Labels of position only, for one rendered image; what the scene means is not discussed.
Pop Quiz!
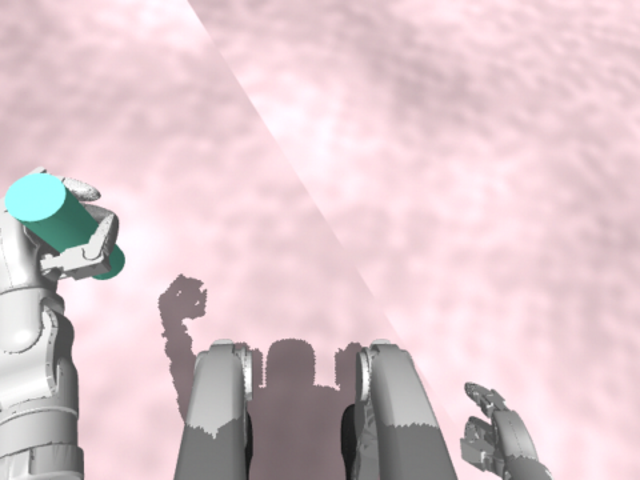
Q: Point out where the left robot arm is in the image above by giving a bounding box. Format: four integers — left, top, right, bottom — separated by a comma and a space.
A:
0, 286, 84, 480

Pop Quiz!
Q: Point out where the right robot hand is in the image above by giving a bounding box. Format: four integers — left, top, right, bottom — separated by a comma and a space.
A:
460, 382, 539, 479

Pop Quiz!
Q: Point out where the right robot arm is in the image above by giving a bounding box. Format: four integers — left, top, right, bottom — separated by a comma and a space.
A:
503, 458, 554, 480

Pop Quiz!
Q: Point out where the can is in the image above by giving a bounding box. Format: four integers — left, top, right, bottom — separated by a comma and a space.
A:
5, 173, 125, 280

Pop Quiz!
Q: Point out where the left robot hand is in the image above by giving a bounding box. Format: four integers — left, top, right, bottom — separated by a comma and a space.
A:
0, 167, 119, 295

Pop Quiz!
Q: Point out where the right robot foot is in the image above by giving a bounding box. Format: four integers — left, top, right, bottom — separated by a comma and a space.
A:
341, 404, 357, 480

